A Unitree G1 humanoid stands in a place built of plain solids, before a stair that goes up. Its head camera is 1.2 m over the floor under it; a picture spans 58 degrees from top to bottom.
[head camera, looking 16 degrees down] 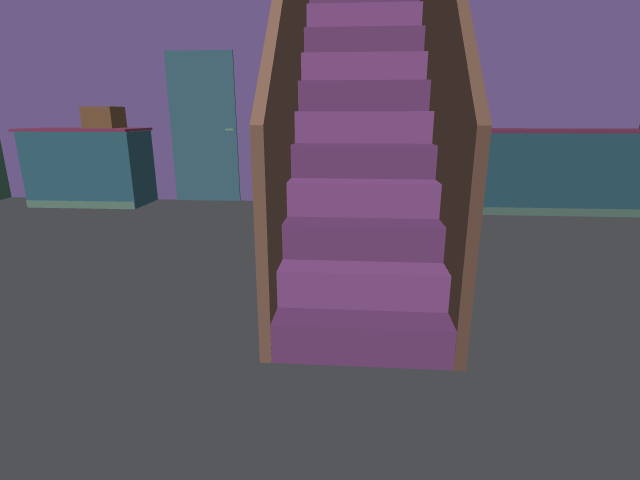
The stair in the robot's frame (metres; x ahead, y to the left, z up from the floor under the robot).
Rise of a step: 0.20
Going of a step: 0.20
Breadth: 0.90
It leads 4 degrees to the right of straight ahead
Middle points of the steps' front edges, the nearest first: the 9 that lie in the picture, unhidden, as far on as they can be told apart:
1.90 -0.20 0.21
2.10 -0.22 0.42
2.30 -0.24 0.62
2.51 -0.25 0.82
2.71 -0.27 1.03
2.91 -0.28 1.23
3.12 -0.30 1.43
3.32 -0.31 1.64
3.52 -0.33 1.84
